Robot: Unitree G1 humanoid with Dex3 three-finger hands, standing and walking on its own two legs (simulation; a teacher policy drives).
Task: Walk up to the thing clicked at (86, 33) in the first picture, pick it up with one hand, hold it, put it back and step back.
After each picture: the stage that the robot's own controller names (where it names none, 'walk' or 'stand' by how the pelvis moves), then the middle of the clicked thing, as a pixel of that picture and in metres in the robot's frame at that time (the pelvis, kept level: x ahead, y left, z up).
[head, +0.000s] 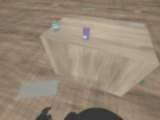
stand; (86, 34) +0.79 +0.08 +0.06
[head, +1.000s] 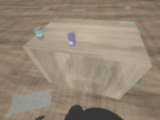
walk; (71, 39) +0.67 +0.23 +0.07
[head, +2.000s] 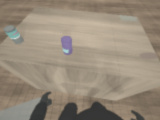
stand; (67, 45) +0.46 +0.20 +0.10
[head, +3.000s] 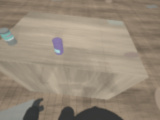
walk; (58, 46) +0.48 +0.27 +0.08
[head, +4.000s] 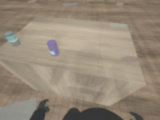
stand; (53, 48) +0.48 +0.32 +0.08
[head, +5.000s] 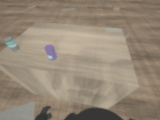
stand; (51, 52) +0.47 +0.34 +0.06
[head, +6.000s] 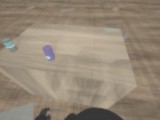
stand; (49, 53) +0.47 +0.36 +0.06
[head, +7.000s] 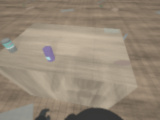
stand; (49, 54) +0.46 +0.35 +0.06
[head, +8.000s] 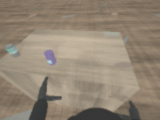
rise first; (50, 57) +0.44 +0.36 +0.06
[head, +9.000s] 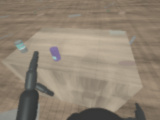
go down; (55, 54) +0.48 +0.35 +0.07
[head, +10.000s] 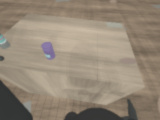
go down; (48, 51) +0.45 +0.31 +0.07
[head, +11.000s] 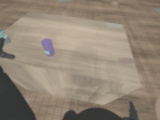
approach; (48, 47) +0.47 +0.33 +0.08
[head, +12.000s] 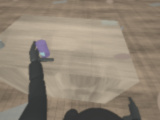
close; (43, 49) +0.46 +0.34 +0.10
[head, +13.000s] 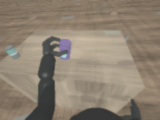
lift; (65, 50) +0.39 +0.18 +0.22
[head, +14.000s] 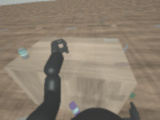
lift; (74, 108) +0.27 +0.17 -0.38
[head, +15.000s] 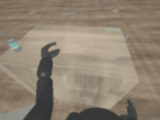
close; out of the picture +0.08 +0.24 -0.74
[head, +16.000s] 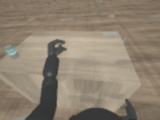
lift; out of the picture +0.04 +0.25 -0.72
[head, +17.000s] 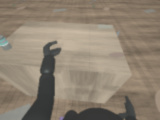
crouch; out of the picture +0.09 +0.27 -0.73
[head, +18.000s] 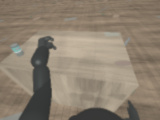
crouch; out of the picture +0.06 +0.27 -0.74
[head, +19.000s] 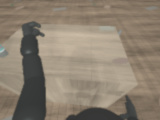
lower; out of the picture +0.03 +0.23 -0.74
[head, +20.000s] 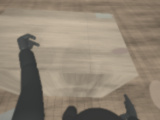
lower; out of the picture +0.04 +0.18 -0.70
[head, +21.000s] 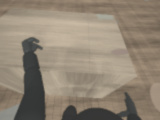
lower; out of the picture +0.05 +0.18 -0.71
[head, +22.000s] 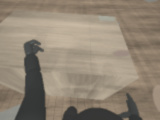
lower; out of the picture +0.04 +0.19 -0.71
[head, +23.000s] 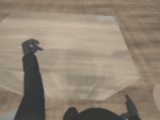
lower; out of the picture +0.03 +0.18 -0.71
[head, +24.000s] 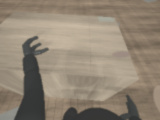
open; out of the picture +0.03 +0.17 -0.71
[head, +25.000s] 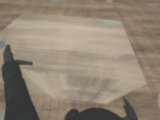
sink last; out of the picture +0.03 +0.14 -0.71
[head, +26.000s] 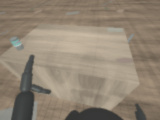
stand; out of the picture +0.06 +0.21 -0.73
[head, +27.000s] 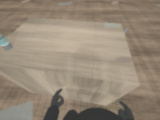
stand; out of the picture +0.03 +0.19 -0.74
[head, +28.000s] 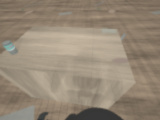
stand; out of the picture +0.05 +0.19 -0.75
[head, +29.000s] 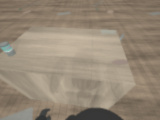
stand; out of the picture +0.04 +0.18 -0.75
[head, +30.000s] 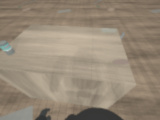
stand; out of the picture +0.03 +0.19 -0.75
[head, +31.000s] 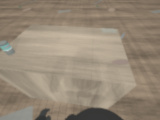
stand; out of the picture +0.03 +0.19 -0.75
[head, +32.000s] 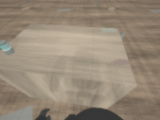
stand; out of the picture +0.03 +0.18 -0.75
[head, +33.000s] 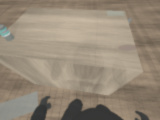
walk; (72, 112) +0.10 +0.18 -0.72
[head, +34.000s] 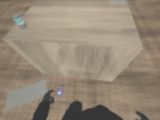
walk; (60, 92) +0.29 +0.41 -0.73
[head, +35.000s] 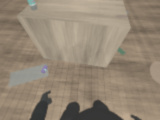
walk; (44, 69) +0.62 +0.72 -0.72
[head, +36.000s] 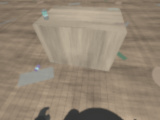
stand; (37, 68) +0.77 +1.00 -0.73
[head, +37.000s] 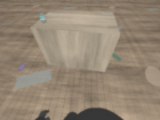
stand; (21, 67) +0.81 +1.30 -0.75
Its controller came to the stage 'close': yes
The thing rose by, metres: 0.20
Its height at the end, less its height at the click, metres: -0.81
